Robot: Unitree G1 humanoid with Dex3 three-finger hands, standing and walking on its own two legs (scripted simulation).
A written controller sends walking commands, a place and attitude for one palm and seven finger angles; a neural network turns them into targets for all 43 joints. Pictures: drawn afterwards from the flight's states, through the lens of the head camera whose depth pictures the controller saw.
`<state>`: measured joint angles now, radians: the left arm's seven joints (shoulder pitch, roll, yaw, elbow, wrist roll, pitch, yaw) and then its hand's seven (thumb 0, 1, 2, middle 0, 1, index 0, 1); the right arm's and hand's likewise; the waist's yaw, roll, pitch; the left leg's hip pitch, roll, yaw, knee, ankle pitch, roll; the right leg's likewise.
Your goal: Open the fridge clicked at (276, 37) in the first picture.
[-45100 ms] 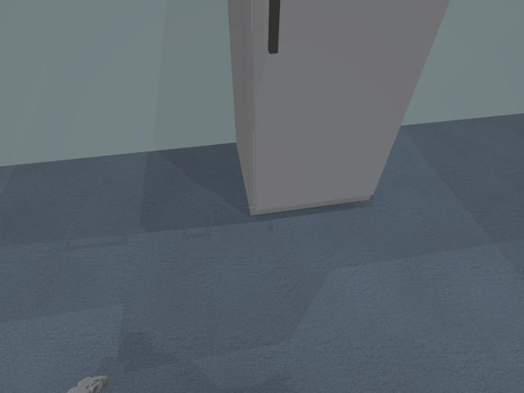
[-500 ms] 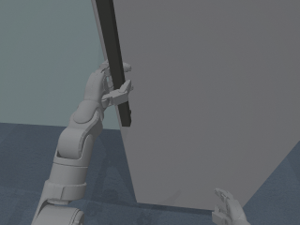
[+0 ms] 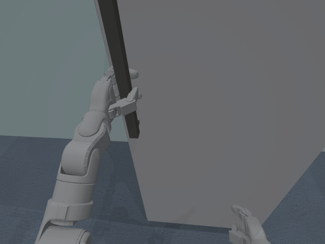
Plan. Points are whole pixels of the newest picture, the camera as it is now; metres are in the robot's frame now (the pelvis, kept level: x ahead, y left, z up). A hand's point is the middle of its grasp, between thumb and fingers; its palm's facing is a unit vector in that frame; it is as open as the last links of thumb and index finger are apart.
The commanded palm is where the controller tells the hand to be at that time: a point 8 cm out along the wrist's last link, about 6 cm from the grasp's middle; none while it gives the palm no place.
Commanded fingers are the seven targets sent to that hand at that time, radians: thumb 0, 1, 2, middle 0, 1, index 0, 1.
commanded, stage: grip the handle and tug to test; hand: left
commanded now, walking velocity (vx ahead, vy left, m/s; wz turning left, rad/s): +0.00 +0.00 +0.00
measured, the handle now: (126, 77) +0.41 +0.11 +0.25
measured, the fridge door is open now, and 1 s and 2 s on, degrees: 0 12 28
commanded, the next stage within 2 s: pull the door a little, standing still in 0.24 s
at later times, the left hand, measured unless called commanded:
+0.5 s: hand (130, 105) +0.34 +0.09 +0.22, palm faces -0.07 -1.00 -0.06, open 6.3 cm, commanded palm +0.30 +0.15 +0.23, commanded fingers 0.00 0.90 0.90 -0.45 -1.40 -0.45 -1.40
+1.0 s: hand (126, 147) +0.23 +0.08 +0.21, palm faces -0.09 -0.98 -0.17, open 7.3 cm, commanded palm +0.21 +0.14 +0.22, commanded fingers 0.00 0.90 0.90 -0.45 -1.40 -0.45 -1.40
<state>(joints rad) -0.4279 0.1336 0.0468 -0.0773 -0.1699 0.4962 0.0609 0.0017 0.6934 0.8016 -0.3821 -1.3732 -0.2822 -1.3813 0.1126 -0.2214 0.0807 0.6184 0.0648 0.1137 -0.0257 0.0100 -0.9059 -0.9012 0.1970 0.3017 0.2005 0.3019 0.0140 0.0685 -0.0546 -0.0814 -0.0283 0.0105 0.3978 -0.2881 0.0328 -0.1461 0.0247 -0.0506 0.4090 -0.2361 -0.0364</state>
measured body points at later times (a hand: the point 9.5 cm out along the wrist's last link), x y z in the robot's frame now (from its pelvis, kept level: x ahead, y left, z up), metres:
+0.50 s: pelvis +0.03 +0.00 +0.00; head +0.00 -0.03 +0.45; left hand +0.33 +0.15 +0.23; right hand +0.24 -0.21 -0.08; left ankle -0.05 +0.10 -0.74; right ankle -0.01 -0.10 -0.74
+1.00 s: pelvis +0.01 -0.01 +0.00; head +0.00 -0.04 +0.45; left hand +0.23 +0.13 +0.22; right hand +0.23 -0.22 -0.07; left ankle -0.05 +0.10 -0.74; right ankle -0.01 -0.10 -0.74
